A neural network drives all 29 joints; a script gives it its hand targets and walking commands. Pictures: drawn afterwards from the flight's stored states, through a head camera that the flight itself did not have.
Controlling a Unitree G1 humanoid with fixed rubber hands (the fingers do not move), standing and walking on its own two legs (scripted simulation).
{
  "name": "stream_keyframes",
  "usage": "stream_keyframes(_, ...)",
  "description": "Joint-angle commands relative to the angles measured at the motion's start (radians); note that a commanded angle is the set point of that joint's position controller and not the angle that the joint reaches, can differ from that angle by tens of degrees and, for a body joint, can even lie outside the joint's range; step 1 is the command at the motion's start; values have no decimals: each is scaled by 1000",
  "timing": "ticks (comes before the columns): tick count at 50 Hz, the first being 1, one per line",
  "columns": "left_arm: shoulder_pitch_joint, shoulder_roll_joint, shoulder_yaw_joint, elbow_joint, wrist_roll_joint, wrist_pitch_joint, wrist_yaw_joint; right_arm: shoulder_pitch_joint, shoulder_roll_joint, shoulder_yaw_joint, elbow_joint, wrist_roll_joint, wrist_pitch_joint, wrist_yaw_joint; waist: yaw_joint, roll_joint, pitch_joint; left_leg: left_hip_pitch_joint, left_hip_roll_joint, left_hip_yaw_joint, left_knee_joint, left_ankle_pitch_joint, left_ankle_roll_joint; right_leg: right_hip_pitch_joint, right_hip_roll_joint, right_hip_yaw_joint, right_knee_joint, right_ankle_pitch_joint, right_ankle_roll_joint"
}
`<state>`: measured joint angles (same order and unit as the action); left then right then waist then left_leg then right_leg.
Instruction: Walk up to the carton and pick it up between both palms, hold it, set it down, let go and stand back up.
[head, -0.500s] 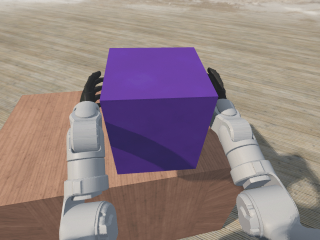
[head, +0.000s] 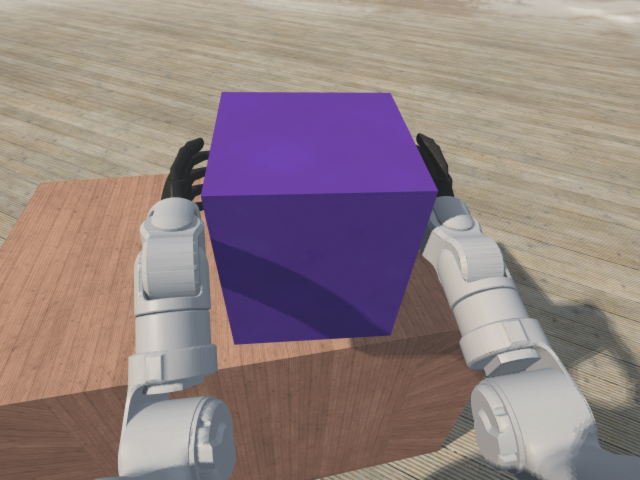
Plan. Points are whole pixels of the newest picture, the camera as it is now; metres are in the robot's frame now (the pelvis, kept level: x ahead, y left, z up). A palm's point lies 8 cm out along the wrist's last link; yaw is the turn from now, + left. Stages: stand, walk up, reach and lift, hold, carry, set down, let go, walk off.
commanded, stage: hold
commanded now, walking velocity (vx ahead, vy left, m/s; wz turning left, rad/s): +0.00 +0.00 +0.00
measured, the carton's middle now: (311, 220) +0.38 +0.01 +0.17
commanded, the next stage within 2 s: none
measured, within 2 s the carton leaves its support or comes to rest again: neither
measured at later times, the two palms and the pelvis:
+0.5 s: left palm (176, 207) +0.36 +0.16 +0.21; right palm (430, 198) +0.37 -0.14 +0.21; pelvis +0.00 +0.00 +0.00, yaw +0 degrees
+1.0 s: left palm (182, 204) +0.36 +0.16 +0.21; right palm (435, 197) +0.37 -0.14 +0.21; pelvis +0.00 +0.00 +0.00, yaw +0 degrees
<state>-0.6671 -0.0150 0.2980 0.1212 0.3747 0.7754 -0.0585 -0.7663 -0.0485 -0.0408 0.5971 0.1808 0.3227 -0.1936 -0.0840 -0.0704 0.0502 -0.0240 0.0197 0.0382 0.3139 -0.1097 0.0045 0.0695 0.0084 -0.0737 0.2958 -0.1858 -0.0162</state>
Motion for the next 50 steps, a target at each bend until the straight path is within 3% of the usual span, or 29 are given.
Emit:
stream_keyframes(1,-659,-499,-449,-114,-178,-73,-106,-739,542,330,-287,75,-60,92,-8,75,-407,225,-36,-3,-3,157,8,-93,28,-2,-58,164,64)
stream_keyframes(4,-637,-468,-384,-75,-149,-65,-113,-709,538,312,-219,63,-48,97,6,59,-308,162,-34,14,-34,78,29,-107,24,-5,-66,107,69)
stream_keyframes(6,-642,-493,-410,-105,-154,-59,-119,-718,548,302,-238,62,-58,103,6,98,-354,200,-33,12,-29,101,15,-87,25,-9,-64,100,63)
stream_keyframes(7,-653,-505,-452,-141,-173,-61,-112,-716,544,308,-256,69,-65,105,-12,113,-381,218,-28,5,-11,143,4,-95,31,-11,-59,129,60)
stream_keyframes(8,-633,-500,-453,-143,-170,-59,-107,-714,537,326,-294,76,-67,100,-3,103,-410,244,-30,3,6,209,4,-82,35,-14,-57,183,60)
stream_keyframes(9,-622,-487,-433,-104,-162,-55,-108,-710,526,309,-250,68,-59,96,-9,83,-372,242,-29,3,-1,171,2,-100,37,-11,-67,143,59)
stream_keyframes(12,-635,-490,-412,-78,-151,-45,-113,-723,505,286,-228,60,-52,102,-6,105,-320,199,-27,8,-33,84,3,-104,28,-13,-74,58,53)
stream_keyframes(13,-611,-493,-428,-103,-163,-45,-115,-712,519,295,-260,78,-55,99,-16,112,-335,201,-27,7,-18,136,11,-101,24,-11,-66,126,56)
stream_keyframes(16,-602,-491,-422,-119,-167,-49,-119,-737,525,333,-332,85,-63,84,-4,56,-398,214,-35,8,9,218,1,-54,42,-16,-57,212,70)
stream_keyframes(17,-596,-489,-442,-165,-179,-57,-118,-697,538,349,-334,102,-58,80,-19,63,-411,236,-38,6,26,256,2,-49,42,-17,-45,266,77)
stream_keyframes(19,-583,-480,-435,-155,-173,-46,-121,-691,534,358,-331,109,-49,76,-12,57,-391,236,-43,6,18,239,-1,-46,40,-12,-52,246,72)
stream_keyframes(24,-598,-493,-459,-167,-165,-39,-117,-664,506,323,-294,81,-46,89,-19,128,-352,232,-25,-9,-7,172,-17,-105,35,-20,-59,126,54)
stream_keyframes(26,-612,-492,-457,-160,-170,-41,-115,-685,511,302,-307,71,-50,99,-17,101,-326,220,-24,-1,-18,149,-17,-130,38,-35,-69,92,50)
stream_keyframes(31,-628,-505,-463,-142,-180,-49,-103,-718,520,306,-305,57,-59,105,-18,92,-349,216,-27,-1,-20,114,-3,-129,38,-22,-66,78,52)
stream_keyframes(33,-613,-492,-417,-83,-160,-48,-110,-726,522,293,-274,46,-58,110,3,72,-325,185,-26,6,-36,47,16,-120,32,-21,-80,27,57)
stream_keyframes(34,-622,-481,-416,-86,-160,-49,-112,-722,529,278,-259,39,-61,110,-10,72,-335,190,-26,9,-36,46,21,-126,24,-16,-76,39,55)
stream_keyframes(36,-614,-480,-413,-102,-163,-53,-116,-719,527,308,-273,48,-66,107,8,55,-395,188,-31,15,-13,125,21,-73,23,-11,-60,140,66)
stream_keyframes(37,-591,-491,-431,-118,-167,-51,-118,-704,536,320,-301,59,-67,99,-8,58,-412,209,-37,10,1,175,20,-52,25,-8,-47,210,69)
stream_keyframes(39,-588,-481,-433,-120,-169,-55,-121,-706,543,336,-299,72,-63,90,-15,59,-417,215,-41,14,8,177,20,-42,23,-3,-46,225,76)
stream_keyframes(43,-583,-472,-401,-100,-154,-50,-133,-697,547,335,-283,71,-56,79,3,65,-357,186,-48,18,-2,159,24,-38,9,-1,-52,244,82)
stream_keyframes(47,-586,-432,-357,-67,-122,-51,-144,-693,554,319,-246,63,-52,82,17,41,-256,146,-46,21,-37,68,37,-79,5,0,-63,170,86)
stream_keyframes(50,-620,-480,-425,-147,-168,-57,-135,-717,552,336,-311,82,-68,87,3,79,-385,217,-42,19,1,174,13,-65,20,-6,-56,202,70)
